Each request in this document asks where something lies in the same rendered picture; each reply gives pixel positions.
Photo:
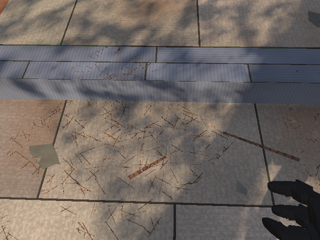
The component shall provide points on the robot right hand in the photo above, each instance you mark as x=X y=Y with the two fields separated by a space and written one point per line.
x=307 y=217

